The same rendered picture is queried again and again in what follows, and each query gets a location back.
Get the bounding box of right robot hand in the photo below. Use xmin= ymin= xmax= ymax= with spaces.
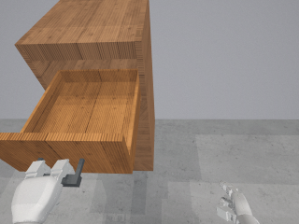
xmin=216 ymin=180 xmax=253 ymax=224

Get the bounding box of drawer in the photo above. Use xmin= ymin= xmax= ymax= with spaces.
xmin=0 ymin=68 xmax=141 ymax=175

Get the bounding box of cabinet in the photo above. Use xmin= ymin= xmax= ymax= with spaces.
xmin=14 ymin=0 xmax=155 ymax=172

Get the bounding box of handle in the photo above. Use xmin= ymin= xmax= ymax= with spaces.
xmin=37 ymin=158 xmax=85 ymax=188

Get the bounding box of left robot hand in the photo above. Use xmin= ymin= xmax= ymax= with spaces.
xmin=11 ymin=159 xmax=75 ymax=224

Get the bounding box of right robot forearm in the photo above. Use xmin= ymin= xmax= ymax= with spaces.
xmin=235 ymin=214 xmax=260 ymax=224

